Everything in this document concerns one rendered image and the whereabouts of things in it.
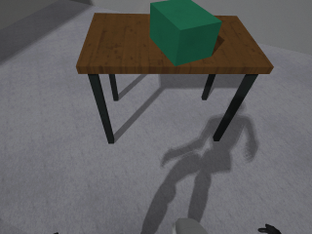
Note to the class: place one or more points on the robot right thigh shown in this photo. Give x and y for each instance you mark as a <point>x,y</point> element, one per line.
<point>187,225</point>

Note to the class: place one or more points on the robot right hand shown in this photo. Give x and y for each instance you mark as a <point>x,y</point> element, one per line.
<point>269,229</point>

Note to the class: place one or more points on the carton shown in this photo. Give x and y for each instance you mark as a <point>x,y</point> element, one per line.
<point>183,30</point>

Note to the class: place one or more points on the table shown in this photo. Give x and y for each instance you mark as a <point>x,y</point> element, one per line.
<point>120,44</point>

